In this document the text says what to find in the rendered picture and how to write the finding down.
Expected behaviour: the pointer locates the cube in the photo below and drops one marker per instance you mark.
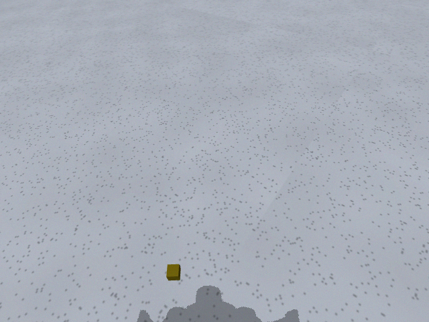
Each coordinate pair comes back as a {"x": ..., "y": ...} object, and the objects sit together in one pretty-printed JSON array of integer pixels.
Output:
[{"x": 173, "y": 272}]

